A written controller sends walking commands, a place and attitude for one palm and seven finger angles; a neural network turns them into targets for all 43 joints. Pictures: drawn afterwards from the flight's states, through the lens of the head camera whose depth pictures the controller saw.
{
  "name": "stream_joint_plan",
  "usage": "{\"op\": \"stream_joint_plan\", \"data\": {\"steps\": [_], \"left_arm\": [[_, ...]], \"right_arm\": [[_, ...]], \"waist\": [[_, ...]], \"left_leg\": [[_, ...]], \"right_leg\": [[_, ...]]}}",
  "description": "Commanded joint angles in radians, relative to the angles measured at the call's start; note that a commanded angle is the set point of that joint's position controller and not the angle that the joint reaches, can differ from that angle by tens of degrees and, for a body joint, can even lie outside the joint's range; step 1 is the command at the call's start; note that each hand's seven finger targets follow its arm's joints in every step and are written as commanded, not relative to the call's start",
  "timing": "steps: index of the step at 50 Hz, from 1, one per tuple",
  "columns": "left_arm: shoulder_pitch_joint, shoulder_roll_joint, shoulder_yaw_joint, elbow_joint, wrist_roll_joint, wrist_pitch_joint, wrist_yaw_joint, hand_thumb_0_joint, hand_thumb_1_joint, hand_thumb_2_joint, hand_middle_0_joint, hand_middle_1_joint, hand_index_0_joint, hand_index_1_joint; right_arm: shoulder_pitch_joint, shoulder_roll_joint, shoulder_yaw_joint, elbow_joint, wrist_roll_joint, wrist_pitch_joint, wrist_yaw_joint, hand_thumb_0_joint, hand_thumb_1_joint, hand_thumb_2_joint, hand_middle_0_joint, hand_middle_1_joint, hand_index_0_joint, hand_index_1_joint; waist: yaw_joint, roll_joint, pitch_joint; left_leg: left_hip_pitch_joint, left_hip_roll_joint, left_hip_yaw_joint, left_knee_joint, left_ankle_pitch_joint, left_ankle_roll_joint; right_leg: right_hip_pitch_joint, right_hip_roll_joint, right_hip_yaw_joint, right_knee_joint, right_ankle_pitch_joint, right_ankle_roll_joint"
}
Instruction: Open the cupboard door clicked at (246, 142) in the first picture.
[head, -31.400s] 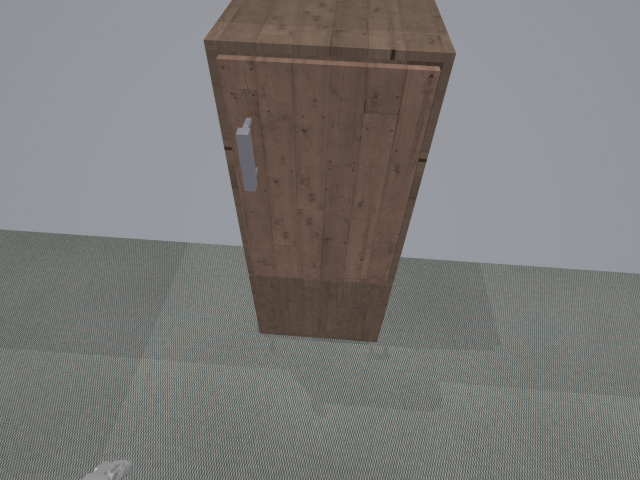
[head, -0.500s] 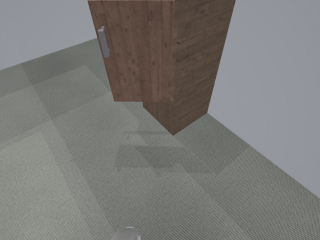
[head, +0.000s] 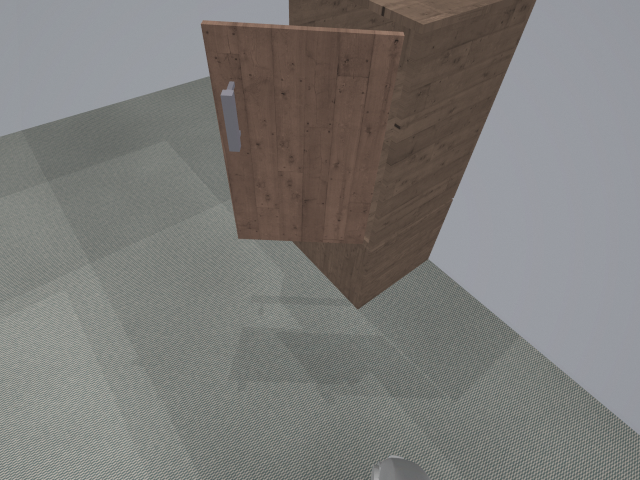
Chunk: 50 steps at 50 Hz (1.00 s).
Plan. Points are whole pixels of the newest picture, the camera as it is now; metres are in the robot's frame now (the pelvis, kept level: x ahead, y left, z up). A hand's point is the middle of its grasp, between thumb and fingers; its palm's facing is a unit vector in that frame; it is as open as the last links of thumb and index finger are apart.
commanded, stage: take the last steps up to it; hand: left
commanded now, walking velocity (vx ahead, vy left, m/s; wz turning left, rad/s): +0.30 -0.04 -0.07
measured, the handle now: (233, 116) +0.77 +0.24 +0.02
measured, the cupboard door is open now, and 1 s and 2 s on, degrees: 50 50 50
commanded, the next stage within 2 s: come to a stop and stand still in 0.36 s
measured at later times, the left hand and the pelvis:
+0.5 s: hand (244, 420) +0.23 +0.13 -0.17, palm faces +0.04 -0.98 -0.19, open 7.1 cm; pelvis +0.16 -0.05 +0.00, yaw +0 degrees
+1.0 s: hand (228, 433) +0.21 +0.15 -0.18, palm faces +0.02 -0.96 -0.27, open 7.4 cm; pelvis +0.17 -0.05 -0.01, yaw -3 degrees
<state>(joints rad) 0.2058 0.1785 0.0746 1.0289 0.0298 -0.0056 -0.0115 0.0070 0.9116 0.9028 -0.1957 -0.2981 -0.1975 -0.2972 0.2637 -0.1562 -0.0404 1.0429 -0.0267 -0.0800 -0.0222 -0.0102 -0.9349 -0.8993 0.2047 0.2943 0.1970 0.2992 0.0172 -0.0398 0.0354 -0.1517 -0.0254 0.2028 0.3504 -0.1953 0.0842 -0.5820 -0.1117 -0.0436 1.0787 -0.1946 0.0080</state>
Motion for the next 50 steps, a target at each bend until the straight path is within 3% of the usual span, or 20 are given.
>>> {"op": "stream_joint_plan", "data": {"steps": [1, 10, 13, 14, 15, 16, 18, 21, 25, 28, 30, 31, 32, 34, 38, 41, 45, 48, 49, 50], "left_arm": [[0.011, 0.021, -0.006, -0.048, -0.001, -0.001, -0.007, 0.000, 0.900, 0.900, -0.200, -0.300, -0.200, -0.300], [-0.141, 0.029, -0.026, -0.108, -0.006, -0.024, -0.009, 0.000, 0.900, 0.900, -0.200, -0.300, -0.200, -0.300], [0.066, 0.073, -0.010, -0.034, -0.004, -0.039, -0.003, 0.000, 0.900, 0.900, -0.200, -0.300, -0.200, -0.300], [0.211, 0.147, 0.010, 0.012, -0.002, -0.053, 0.007, 0.000, 0.900, 0.900, -0.200, -0.300, -0.200, -0.300], [0.301, 0.224, 0.026, 0.038, -0.012, -0.052, 0.016, 0.000, 0.900, 0.900, -0.200, -0.300, -0.200, -0.300], [0.272, 0.214, 0.019, 0.034, -0.021, -0.051, 0.026, 0.000, 0.900, 0.900, -0.200, -0.300, -0.200, -0.300], [0.127, 0.137, 0.002, 0.001, -0.020, -0.051, 0.032, 0.000, 0.900, 0.900, -0.200, -0.300, -0.200, -0.300], [0.073, 0.066, -0.017, 0.002, -0.016, -0.063, 0.035, 0.000, 0.900, 0.900, -0.200, -0.300, -0.200, -0.300], [0.057, 0.055, -0.019, 0.004, -0.007, -0.062, 0.035, 0.000, 0.900, 0.900, -0.200, -0.300, -0.200, -0.300], [0.027, 0.079, -0.028, 0.014, -0.023, -0.044, 0.040, 0.000, 0.900, 0.900, -0.200, -0.300, -0.200, -0.300], [0.076, 0.048, -0.040, 0.015, -0.027, -0.027, 0.046, 0.000, 0.900, 0.900, -0.200, -0.300, -0.200, -0.300], [0.093, 0.036, -0.044, 0.019, -0.026, -0.016, 0.055, 0.000, 0.900, 0.900, -0.200, -0.300, -0.200, -0.300], [0.095, 0.038, -0.046, 0.020, -0.019, -0.004, 0.058, 0.000, 0.900, 0.900, -0.200, -0.300, -0.200, -0.300], [0.098, 0.066, -0.042, 0.027, -0.020, 0.018, 0.050, 0.000, 0.900, 0.900, -0.200, -0.300, -0.200, -0.300], [0.114, 0.096, -0.026, -0.001, -0.019, 0.042, 0.045, 0.000, 0.900, 0.900, -0.200, -0.300, -0.200, -0.300], [0.081, 0.088, -0.012, -0.033, -0.014, 0.054, 0.042, 0.000, 0.900, 0.900, -0.200, -0.300, -0.200, -0.300], [0.090, 0.056, -0.010, -0.053, -0.014, 0.055, 0.037, 0.000, 0.900, 0.900, -0.200, -0.300, -0.200, -0.300], [0.146, 0.055, -0.009, -0.044, -0.013, 0.050, 0.035, 0.000, 0.900, 0.900, -0.200, -0.300, -0.200, -0.300], [0.179, 0.066, -0.008, -0.032, -0.009, 0.045, 0.036, 0.000, 0.900, 0.900, -0.200, -0.300, -0.200, -0.300], [0.182, 0.108, -0.004, -0.034, 0.000, 0.037, 0.039, 0.000, 0.900, 0.900, -0.200, -0.300, -0.200, -0.300]], "right_arm": [[0.131, -0.100, -0.017, -0.004, 0.003, -0.006, -0.005, 0.000, -0.900, -0.900, 0.200, 0.300, 0.200, 0.300], [0.237, -0.114, -0.011, 0.061, -0.012, 0.011, -0.003, 0.000, -0.900, -0.900, 0.200, 0.300, 0.200, 0.300], [0.210, -0.101, -0.006, 0.069, 0.003, 0.015, -0.001, 0.000, -0.900, -0.900, 0.200, 0.300, 0.200, 0.300], [0.192, -0.072, -0.004, 0.051, 0.015, 0.011, 0.005, 0.000, -0.900, -0.900, 0.200, 0.300, 0.200, 0.300], [0.199, -0.054, -0.003, 0.025, 0.021, 0.018, 0.008, 0.000, -0.900, -0.900, 0.200, 0.300, 0.200, 0.300], [0.143, -0.076, -0.007, 0.021, 0.021, 0.027, 0.006, 0.000, -0.900, -0.900, 0.200, 0.300, 0.200, 0.300], [0.080, -0.041, -0.011, 0.015, 0.017, 0.038, 0.009, 0.000, -0.900, -0.900, 0.200, 0.300, 0.200, 0.300], [0.113, 0.007, -0.002, 0.037, 0.006, 0.056, 0.014, 0.000, -0.900, -0.900, 0.200, 0.300, 0.200, 0.300], [0.104, 0.046, 0.007, 0.041, 0.009, 0.058, 0.014, 0.000, -0.900, -0.900, 0.200, 0.300, 0.200, 0.300], [0.123, -0.002, 0.013, 0.056, 0.009, 0.058, 0.007, 0.000, -0.900, -0.900, 0.200, 0.300, 0.200, 0.300], [0.098, -0.106, -0.003, 0.034, 0.011, 0.047, -0.005, 0.000, -0.900, -0.900, 0.200, 0.300, 0.200, 0.300], [0.070, -0.145, -0.008, 0.025, 0.011, 0.057, -0.013, 0.000, -0.900, -0.900, 0.200, 0.300, 0.200, 0.300], [0.036, -0.151, -0.009, 0.015, 0.013, 0.066, -0.018, 0.000, -0.900, -0.900, 0.200, 0.300, 0.200, 0.300], [-0.010, -0.153, -0.008, 0.001, 0.020, 0.075, -0.026, 0.000, -0.900, -0.900, 0.200, 0.300, 0.200, 0.300], [0.000, -0.205, -0.032, -0.022, 0.012, 0.087, -0.041, 0.000, -0.900, -0.900, 0.200, 0.300, 0.200, 0.300], [-0.022, -0.227, -0.048, -0.050, 0.004, 0.096, -0.048, 0.000, -0.900, -0.900, 0.200, 0.300, 0.200, 0.300], [-0.077, -0.214, -0.050, -0.074, 0.000, 0.097, -0.039, 0.000, -0.900, -0.900, 0.200, 0.300, 0.200, 0.300], [-0.117, -0.210, -0.053, -0.080, 0.002, 0.104, -0.024, 0.000, -0.900, -0.900, 0.200, 0.300, 0.200, 0.300], [-0.123, -0.199, -0.051, -0.081, 0.008, 0.108, -0.019, 0.000, -0.900, -0.900, 0.200, 0.300, 0.200, 0.300], [-0.111, -0.156, -0.046, -0.083, 0.016, 0.114, -0.012, 0.000, -0.900, -0.900, 0.200, 0.300, 0.200, 0.300]], "waist": [[-0.016, 0.080, 0.053], [-0.065, 0.119, 0.053], [0.033, 0.066, -0.053], [0.086, -0.066, -0.144], [0.092, -0.247, -0.181], [0.096, -0.132, -0.135], [0.037, -0.084, -0.006], [-0.025, -0.048, -0.012], [-0.030, -0.059, -0.029], [-0.054, -0.021, -0.065], [-0.026, 0.112, -0.114], [-0.021, 0.117, -0.080], [-0.020, 0.074, -0.010], [-0.015, 0.184, 0.025], [-0.034, 0.230, -0.081], [-0.043, 0.159, -0.131], [-0.024, 0.140, -0.155], [0.005, 0.187, -0.126], [0.023, 0.136, -0.109], [0.022, -0.004, -0.074]], "left_leg": [[0.042, 0.315, -0.221, -0.225, 0.112, 0.071], [0.120, 0.309, -0.172, -0.080, 0.350, 0.065], [-0.011, 0.223, -0.094, 0.166, 0.350, -0.002], [-0.218, 0.142, -0.034, 0.377, 0.176, -0.045], [-0.403, 0.028, -0.006, 0.662, -0.399, -0.087], [-0.431, 0.066, -0.139, 0.802, -0.425, -0.078], [-0.441, 0.123, -0.188, 0.822, -0.286, -0.085], [-0.328, 0.133, -0.164, 0.671, -0.195, -0.104], [-0.181, 0.088, -0.118, 0.356, -0.131, -0.125], [0.021, 0.068, -0.124, 0.095, 0.156, -0.129], [0.079, 0.241, -0.269, 0.106, 0.599, -0.055], [0.023, 0.282, -0.281, 0.104, 0.623, -0.014], [-0.030, 0.277, -0.272, 0.088, 0.549, -0.008], [-0.057, 0.264, -0.301, 0.026, 0.523, 0.002], [0.077, 0.365, -0.348, 0.020, 0.753, 0.092], [0.108, 0.405, -0.352, 0.057, 0.764, 0.144], [0.048, 0.367, -0.303, 0.047, 0.540, 0.117], [-0.087, 0.319, -0.289, 0.033, 0.223, 0.062], [-0.159, 0.276, -0.268, 0.073, 0.085, 0.024], [-0.223, 0.182, -0.217, 0.143, -0.089, -0.030]], "right_leg": [[-0.073, -0.026, 0.039, -0.096, 0.064, 0.007], [0.107, 0.038, -0.063, -0.457, -0.056, -0.032], [0.490, 0.063, -0.064, -0.591, 0.081, -0.063], [0.745, -0.104, 0.143, -0.594, 0.213, -0.129], [0.866, -0.321, 0.397, -0.708, 0.361, -0.248], [0.754, -0.342, 0.390, -0.763, 0.327, -0.281], [0.549, -0.268, 0.280, -0.812, 0.240, -0.232], [0.430, -0.188, 0.080, -0.834, 0.351, -0.181], [0.388, -0.147, 0.029, -0.783, 0.414, -0.175], [0.346, -0.086, -0.003, -0.661, 0.384, -0.099], [0.326, -0.006, -0.030, -0.602, 0.139, -0.019], [0.350, 0.012, -0.033, -0.625, -0.001, -0.005], [0.348, 0.020, -0.024, -0.641, -0.036, -0.001], [0.343, 0.021, -0.029, -0.588, -0.050, 0.006], [0.247, 0.051, 0.000, -0.308, -0.333, 0.008], [0.170, 0.064, 0.056, -0.140, -0.391, 0.007], [0.221, 0.070, 0.039, -0.194, -0.329, 0.009], [0.369, 0.075, -0.005, -0.430, -0.185, 0.004], [0.447, 0.076, -0.008, -0.569, -0.073, 0.003], [0.460, 0.022, 0.083, -0.716, -0.055, -0.016]]}}
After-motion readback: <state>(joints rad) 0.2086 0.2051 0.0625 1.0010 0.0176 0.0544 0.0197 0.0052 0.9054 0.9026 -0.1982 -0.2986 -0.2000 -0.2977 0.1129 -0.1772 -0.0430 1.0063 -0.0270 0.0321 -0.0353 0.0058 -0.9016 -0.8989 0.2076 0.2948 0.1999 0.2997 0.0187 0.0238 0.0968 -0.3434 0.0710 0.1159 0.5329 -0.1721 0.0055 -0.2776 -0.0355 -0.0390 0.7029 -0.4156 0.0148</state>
